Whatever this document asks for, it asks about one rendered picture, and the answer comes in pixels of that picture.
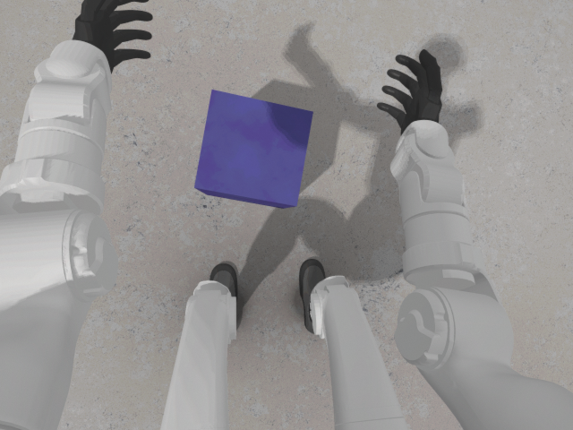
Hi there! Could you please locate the robot right shin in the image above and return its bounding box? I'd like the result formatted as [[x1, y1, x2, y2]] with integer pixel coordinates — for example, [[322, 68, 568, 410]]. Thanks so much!
[[310, 276, 361, 318]]

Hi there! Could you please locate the robot left forearm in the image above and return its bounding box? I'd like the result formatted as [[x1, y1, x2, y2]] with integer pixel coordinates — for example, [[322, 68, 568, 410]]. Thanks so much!
[[0, 40, 112, 216]]

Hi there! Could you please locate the robot left foot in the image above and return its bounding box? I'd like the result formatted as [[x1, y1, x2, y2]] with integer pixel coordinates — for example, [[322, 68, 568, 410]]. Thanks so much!
[[210, 263, 237, 301]]

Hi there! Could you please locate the left robot upper arm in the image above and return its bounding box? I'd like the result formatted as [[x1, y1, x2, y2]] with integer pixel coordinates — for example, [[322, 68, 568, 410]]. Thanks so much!
[[0, 209, 118, 430]]

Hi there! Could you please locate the left robot hand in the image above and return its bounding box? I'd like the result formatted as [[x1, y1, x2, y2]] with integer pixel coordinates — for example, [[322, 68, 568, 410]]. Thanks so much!
[[72, 0, 153, 73]]

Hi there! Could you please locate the right robot hand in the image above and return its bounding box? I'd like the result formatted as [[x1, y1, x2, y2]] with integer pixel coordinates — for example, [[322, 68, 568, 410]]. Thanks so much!
[[377, 49, 442, 135]]

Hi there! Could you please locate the right robot upper arm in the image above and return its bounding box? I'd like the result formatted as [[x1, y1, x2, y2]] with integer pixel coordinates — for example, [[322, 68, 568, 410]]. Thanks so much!
[[394, 286, 573, 430]]

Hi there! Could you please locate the carton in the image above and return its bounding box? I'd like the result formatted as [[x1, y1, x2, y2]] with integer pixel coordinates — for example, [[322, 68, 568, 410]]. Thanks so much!
[[194, 90, 313, 209]]

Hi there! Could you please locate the robot right forearm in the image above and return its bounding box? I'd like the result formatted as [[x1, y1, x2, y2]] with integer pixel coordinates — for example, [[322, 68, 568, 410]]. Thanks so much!
[[390, 120, 514, 348]]

